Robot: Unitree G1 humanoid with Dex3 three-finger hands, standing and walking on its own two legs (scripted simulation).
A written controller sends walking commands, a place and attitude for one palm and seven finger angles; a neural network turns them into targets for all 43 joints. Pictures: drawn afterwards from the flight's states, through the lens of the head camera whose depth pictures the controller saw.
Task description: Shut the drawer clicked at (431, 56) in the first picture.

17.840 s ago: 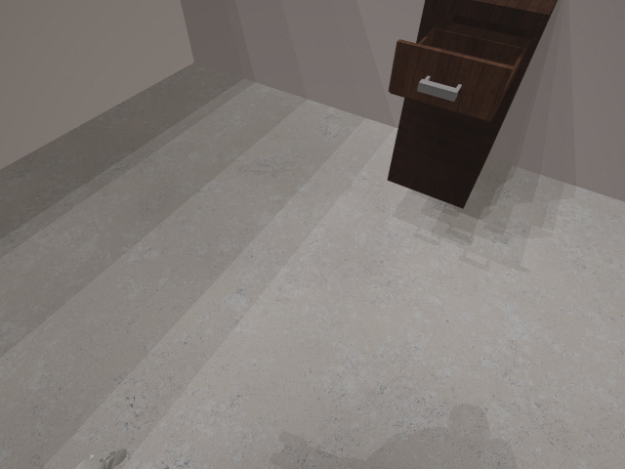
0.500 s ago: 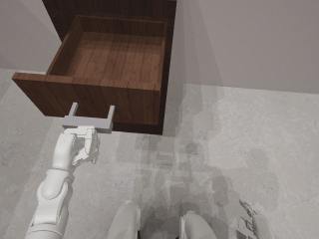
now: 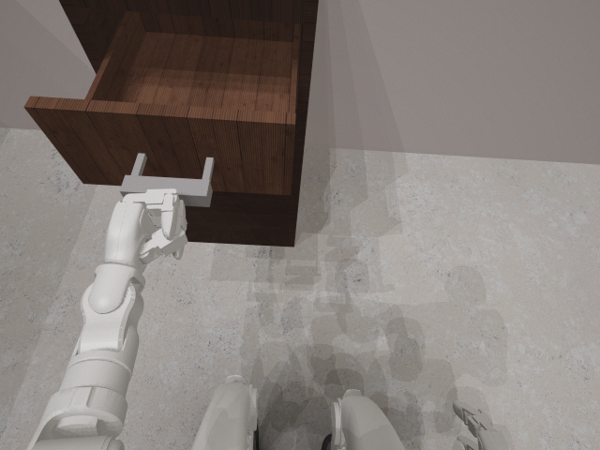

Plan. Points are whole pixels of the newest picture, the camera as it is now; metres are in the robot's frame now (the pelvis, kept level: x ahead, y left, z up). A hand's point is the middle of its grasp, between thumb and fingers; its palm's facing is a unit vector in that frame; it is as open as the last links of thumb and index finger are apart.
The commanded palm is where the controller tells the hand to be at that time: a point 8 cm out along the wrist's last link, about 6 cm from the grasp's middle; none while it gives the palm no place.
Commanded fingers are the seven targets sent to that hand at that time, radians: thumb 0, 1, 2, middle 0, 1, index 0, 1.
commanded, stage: push the drawer shut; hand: left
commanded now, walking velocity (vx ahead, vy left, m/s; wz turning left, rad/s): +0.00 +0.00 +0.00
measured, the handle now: (171, 177) +0.47 +0.19 +0.04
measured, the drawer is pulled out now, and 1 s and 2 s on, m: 0.21 0.09 0.00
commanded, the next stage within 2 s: none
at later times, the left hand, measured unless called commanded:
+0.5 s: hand (191, 191) +0.45 +0.16 +0.03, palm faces -0.04 -1.00 -0.05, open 3.1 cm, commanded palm +0.45 +0.21 +0.04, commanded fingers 0.00 0.90 0.90 -1.40 -1.60 -1.40 -1.60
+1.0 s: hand (200, 157) +0.51 +0.16 +0.03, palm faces -0.04 -1.00 -0.05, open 3.3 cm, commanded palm +0.50 +0.19 +0.04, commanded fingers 0.00 0.90 0.90 -1.40 -1.60 -1.40 -1.60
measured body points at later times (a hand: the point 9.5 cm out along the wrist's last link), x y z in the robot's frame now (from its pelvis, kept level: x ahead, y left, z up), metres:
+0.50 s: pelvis +0.00 +0.00 -0.01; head +0.13 +0.01 +0.43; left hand +0.45 +0.21 +0.03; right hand +0.07 -0.27 -0.12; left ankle +0.06 +0.11 -0.63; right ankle +0.01 -0.12 -0.63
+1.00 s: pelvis +0.00 +0.00 -0.02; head +0.15 +0.01 +0.41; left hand +0.50 +0.21 +0.04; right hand +0.02 -0.27 -0.13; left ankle +0.06 +0.11 -0.63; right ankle +0.01 -0.12 -0.63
